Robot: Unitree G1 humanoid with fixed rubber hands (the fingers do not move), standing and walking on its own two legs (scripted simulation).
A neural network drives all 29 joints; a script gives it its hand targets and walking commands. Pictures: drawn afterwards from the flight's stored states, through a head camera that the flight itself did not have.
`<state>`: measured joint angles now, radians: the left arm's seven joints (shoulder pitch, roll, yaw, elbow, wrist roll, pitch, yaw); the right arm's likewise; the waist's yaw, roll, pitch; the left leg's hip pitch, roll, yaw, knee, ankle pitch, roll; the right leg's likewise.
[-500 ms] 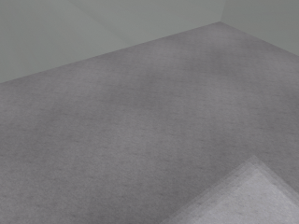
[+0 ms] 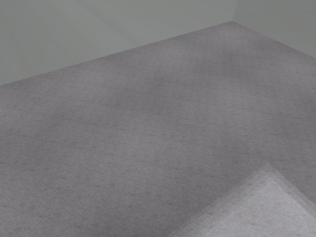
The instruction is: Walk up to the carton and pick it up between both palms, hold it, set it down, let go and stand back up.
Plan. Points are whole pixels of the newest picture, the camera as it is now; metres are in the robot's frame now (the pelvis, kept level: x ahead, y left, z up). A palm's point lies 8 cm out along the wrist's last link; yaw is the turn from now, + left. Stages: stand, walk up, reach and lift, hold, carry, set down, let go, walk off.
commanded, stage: stand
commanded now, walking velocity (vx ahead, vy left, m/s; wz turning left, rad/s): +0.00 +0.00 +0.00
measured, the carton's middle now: out of the picture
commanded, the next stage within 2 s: none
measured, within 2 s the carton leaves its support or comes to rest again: neither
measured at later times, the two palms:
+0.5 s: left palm out of the picture -0.01 +0.22 -0.14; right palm out of the picture -0.01 -0.21 -0.14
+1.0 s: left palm out of the picture -0.03 +0.21 -0.14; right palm out of the picture -0.02 -0.20 -0.14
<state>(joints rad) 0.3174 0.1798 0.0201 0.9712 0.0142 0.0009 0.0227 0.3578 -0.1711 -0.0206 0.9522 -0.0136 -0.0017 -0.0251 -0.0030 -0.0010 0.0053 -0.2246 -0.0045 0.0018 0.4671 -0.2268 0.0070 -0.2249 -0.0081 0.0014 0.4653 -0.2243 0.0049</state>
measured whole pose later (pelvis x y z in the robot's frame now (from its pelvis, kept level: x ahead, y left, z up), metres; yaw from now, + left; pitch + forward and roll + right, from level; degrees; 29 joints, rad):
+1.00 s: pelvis +0.01 +0.00 +0.00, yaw +0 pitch -2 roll +0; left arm 0.35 0.13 0.00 1.14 0.01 0.00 0.04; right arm 0.34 -0.12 0.01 1.12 -0.01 -0.01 -0.04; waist 0.00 0.00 0.02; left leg -0.18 -0.01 0.00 0.43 -0.22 0.01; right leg -0.18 -0.01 0.00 0.43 -0.22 0.01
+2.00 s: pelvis +0.01 +0.00 +0.00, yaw +0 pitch -1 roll +0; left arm 0.37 0.12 -0.01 1.14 0.01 -0.01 0.04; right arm 0.36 -0.11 0.01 1.14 -0.01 -0.01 -0.04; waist 0.00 0.00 0.01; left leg -0.18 0.00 0.00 0.42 -0.22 0.00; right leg -0.18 -0.01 0.00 0.42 -0.22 0.00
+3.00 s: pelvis +0.01 +0.00 +0.00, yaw +0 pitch -2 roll +0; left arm 0.38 0.11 0.00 1.14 0.01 -0.01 0.04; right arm 0.38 -0.11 0.02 1.14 -0.01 -0.01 -0.03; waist 0.00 0.00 0.02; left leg -0.18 0.00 0.00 0.42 -0.22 0.00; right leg -0.18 0.00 0.00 0.43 -0.22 0.00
